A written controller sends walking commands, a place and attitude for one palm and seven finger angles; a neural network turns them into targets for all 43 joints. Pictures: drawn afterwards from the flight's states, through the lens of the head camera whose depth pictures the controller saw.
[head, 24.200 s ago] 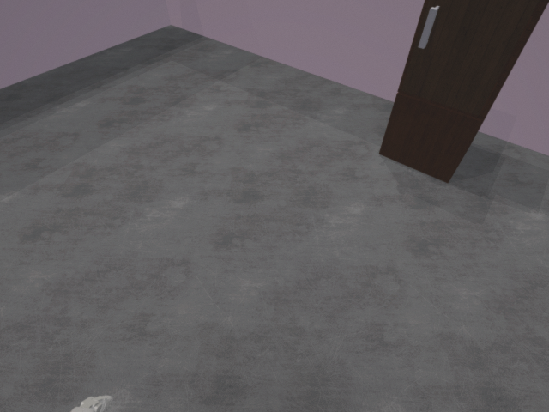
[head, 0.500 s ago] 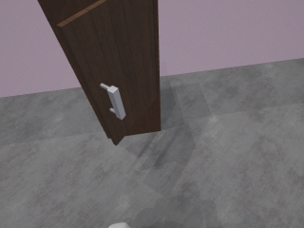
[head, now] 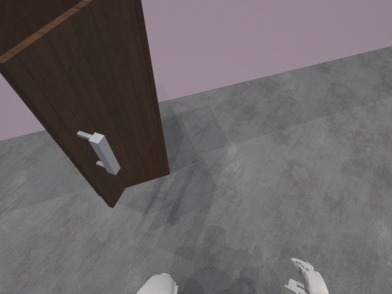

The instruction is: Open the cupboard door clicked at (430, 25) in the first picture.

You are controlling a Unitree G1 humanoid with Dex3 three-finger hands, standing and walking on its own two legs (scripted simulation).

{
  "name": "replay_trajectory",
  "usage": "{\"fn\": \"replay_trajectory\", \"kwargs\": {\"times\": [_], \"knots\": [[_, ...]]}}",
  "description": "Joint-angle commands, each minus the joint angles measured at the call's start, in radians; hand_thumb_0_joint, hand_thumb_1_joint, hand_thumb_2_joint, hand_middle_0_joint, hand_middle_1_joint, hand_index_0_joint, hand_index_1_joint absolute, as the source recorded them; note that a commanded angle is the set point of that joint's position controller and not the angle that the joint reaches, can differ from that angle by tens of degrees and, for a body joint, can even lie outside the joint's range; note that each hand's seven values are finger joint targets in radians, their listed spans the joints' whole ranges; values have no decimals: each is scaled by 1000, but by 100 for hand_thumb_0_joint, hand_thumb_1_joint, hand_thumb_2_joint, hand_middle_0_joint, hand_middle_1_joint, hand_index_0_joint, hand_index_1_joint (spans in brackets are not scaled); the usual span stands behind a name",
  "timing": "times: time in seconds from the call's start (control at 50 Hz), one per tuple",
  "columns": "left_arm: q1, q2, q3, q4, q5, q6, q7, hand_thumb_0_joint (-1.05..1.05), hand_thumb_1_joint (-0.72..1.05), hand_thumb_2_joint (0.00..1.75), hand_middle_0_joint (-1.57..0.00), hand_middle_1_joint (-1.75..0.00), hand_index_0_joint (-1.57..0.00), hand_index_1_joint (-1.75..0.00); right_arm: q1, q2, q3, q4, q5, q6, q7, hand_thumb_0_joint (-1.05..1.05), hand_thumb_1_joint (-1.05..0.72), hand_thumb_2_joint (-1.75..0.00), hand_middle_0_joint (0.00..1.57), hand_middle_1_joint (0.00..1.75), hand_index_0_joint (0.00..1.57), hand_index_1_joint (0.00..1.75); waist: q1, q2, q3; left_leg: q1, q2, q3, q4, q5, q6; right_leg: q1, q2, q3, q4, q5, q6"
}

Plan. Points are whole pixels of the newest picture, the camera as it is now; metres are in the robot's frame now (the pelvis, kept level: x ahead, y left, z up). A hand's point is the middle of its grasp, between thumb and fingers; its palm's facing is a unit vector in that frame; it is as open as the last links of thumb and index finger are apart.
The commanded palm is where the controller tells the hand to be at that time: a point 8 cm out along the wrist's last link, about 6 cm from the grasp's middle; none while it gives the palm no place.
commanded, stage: walk to a spot facing it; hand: left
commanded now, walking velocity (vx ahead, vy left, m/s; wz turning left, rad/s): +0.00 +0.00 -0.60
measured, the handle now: (99, 153) +0.41 +0.30 -0.04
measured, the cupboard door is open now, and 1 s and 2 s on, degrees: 49 49 49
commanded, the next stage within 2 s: none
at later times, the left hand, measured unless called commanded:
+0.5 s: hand (144, 247) +0.22 +0.16 -0.16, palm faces -0.35 -0.88 -0.31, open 7.4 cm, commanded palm none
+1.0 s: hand (169, 242) +0.24 +0.10 -0.16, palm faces -0.58 -0.80 -0.16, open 7.4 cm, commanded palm none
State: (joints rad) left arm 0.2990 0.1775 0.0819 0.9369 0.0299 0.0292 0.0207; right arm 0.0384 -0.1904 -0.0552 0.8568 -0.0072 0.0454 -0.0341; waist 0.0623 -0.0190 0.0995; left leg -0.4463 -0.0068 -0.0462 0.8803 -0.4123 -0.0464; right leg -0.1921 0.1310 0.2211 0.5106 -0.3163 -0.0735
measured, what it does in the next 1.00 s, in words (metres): steps on the spot, turning right: left foot, then right foot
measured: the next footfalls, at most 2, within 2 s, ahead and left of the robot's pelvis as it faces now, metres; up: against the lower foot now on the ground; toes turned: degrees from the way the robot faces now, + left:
left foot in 0.08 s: +0.06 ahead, +0.15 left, +0.00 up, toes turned -6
right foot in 0.44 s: +0.03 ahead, -0.12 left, +0.00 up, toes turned -22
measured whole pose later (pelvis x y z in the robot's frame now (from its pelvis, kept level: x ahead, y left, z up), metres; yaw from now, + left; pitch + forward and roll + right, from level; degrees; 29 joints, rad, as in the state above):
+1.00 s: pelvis +0.06 -0.01 +0.01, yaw -38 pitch +1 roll -1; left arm 0.21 0.21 0.10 0.93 0.04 0.05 -0.06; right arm 0.37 -0.16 -0.01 0.92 -0.04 -0.04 -0.03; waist -0.01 -0.02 0.04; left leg -0.15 0.10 0.17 0.43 -0.29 -0.02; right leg -0.57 -0.04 -0.03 1.10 -0.29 0.01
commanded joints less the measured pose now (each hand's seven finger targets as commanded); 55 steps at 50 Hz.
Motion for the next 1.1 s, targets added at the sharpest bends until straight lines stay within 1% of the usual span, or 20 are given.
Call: {"fn": "replay_trajectory", "kwargs": {"times": [0.0,0.02,0.04,0.06,0.08,0.18,0.3,0.38,0.4,0.42,0.44,0.48,0.54,0.68,0.74,0.78,0.8,0.84,0.88,1.08], "knots": [[-12,213,54,-84,-4,-13,10,0,90,90,-20,-30,-20,-30,87,-93,-22,-70,10,-38,-16,0,-90,-90,20,30,20,30,-68,-64,-159,161,-10,-5,-310,103,12,41,-230,250,28,714,-74],[-27,198,49,-94,-12,-13,6,0,90,90,-20,-30,-20,-30,159,-118,-26,-50,6,-45,-21,0,-90,-90,20,30,20,30,-101,-30,-184,361,40,-27,-435,228,31,-106,-175,201,82,564,-25],[7,143,41,-107,-24,-12,-1,0,90,90,-20,-30,-20,-30,210,-212,-39,-48,-10,-57,-27,0,-90,-90,20,30,20,30,-104,208,-235,547,304,-295,-514,370,124,-315,-41,64,231,121,36],[11,131,33,-120,-15,-19,-12,0,90,90,-20,-30,-20,-30,238,-257,-40,-60,-13,-53,-27,0,-90,-90,20,30,20,30,-88,304,-197,482,514,-443,-557,525,247,-385,-38,-116,467,-340,90],[0,157,32,-127,-4,-18,-18,0,90,90,-20,-30,-20,-30,216,-237,-29,-81,-18,-47,-25,0,-90,-90,20,30,20,30,-85,175,-135,364,529,-437,-553,475,293,-386,-90,-123,586,-326,107],[-65,121,23,-115,-7,2,-53,0,90,90,-20,-30,-20,-30,173,-176,-7,-72,-25,-54,-26,0,-90,-90,20,30,20,30,-53,189,-144,363,308,-26,-481,748,193,-382,-153,-219,621,-158,126],[-169,102,5,-132,-6,5,-61,0,90,90,-20,-30,-20,-30,261,-213,-26,-21,-27,-47,-11,0,-90,-90,20,30,20,30,-99,222,-126,322,321,77,-458,711,169,-223,-139,-307,302,-108,100],[-89,142,11,-106,-7,-8,-55,0,90,90,-20,-30,-20,-30,236,-231,-35,-20,-20,-39,-2,0,-90,-90,20,30,20,30,-34,167,-160,246,304,130,-298,592,95,19,-125,-319,14,101,63],[-17,210,24,-84,-2,-17,-45,0,90,90,-20,-30,-20,-30,240,-200,-30,-28,-9,-38,6,0,-90,-90,20,30,20,30,2,27,-203,104,252,199,-123,421,36,218,-240,-193,-73,316,19],[40,332,50,-67,2,-26,-27,0,90,90,-20,-30,-20,-30,207,-114,-8,-72,-3,-36,12,0,-90,-90,20,30,20,30,30,-304,-221,-156,86,243,158,-193,-22,323,-521,186,-125,682,-109],[65,341,43,-60,-15,-20,-15,0,90,90,-20,-30,-20,-30,185,-153,-13,-76,-4,-23,0,0,-90,-90,20,30,20,30,51,-232,-227,-159,97,78,259,-255,-11,260,-545,167,-109,688,-172],[-62,269,37,-91,-12,-5,4,0,90,90,-20,-30,-20,-30,184,-159,-22,-43,-4,-16,-4,0,-90,-90,20,30,20,30,-2,-253,-194,-180,124,36,318,-120,-14,202,-426,98,-103,509,-148],[-132,234,23,-119,-6,-7,2,0,90,90,-20,-30,-20,-30,196,-123,-17,-12,-7,-6,5,0,-90,-90,20,30,20,30,-49,-114,-123,-68,100,62,230,-33,-26,12,-362,32,-126,443,-118],[-142,235,35,-116,1,-5,-9,0,90,90,-20,-30,-20,-30,232,-96,-17,-20,-3,-22,3,0,-90,-90,20,30,20,30,-63,-132,-124,71,41,79,-95,-21,-11,-52,-321,119,-141,247,-114],[-187,199,32,-133,-10,3,-23,0,90,90,-20,-30,-20,-30,351,-121,-18,6,-11,-43,1,0,-90,-90,20,30,20,30,-129,-83,-109,357,46,78,-387,43,9,-313,-234,105,-122,-228,-45],[-208,95,9,-193,-14,-3,-42,0,90,90,-20,-30,-20,-30,476,-284,-46,18,-34,-57,-12,0,-90,-90,20,30,20,30,-177,379,-93,457,491,-466,-721,-392,171,-586,-32,-214,379,-334,67],[-273,127,23,-205,1,-10,-56,0,90,90,-20,-30,-20,-30,441,-289,-46,10,-36,-63,-12,0,-90,-90,20,30,20,30,-174,252,-38,328,544,-511,-780,-425,222,-574,-126,-162,522,-258,61],[-214,116,35,-154,11,-20,-74,0,90,90,-20,-30,-20,-30,318,-199,-18,-15,-36,-76,-6,0,-90,-90,20,30,20,30,-90,155,2,253,400,-254,-737,-219,154,-526,-165,-194,663,-85,74],[-176,83,27,-126,8,-19,-87,0,90,90,-20,-30,-20,-30,312,-150,-2,-7,-28,-90,-11,0,-90,-90,20,30,20,30,-75,187,-26,308,323,-42,-684,16,121,-520,-190,-230,660,11,88],[-301,44,-2,-127,-1,-30,-93,0,90,90,-20,-30,-20,-30,467,-156,-15,90,-37,-97,8,0,-90,-90,20,30,20,30,-130,204,-16,381,370,210,-605,308,138,-354,-189,-358,219,-3,64]]}}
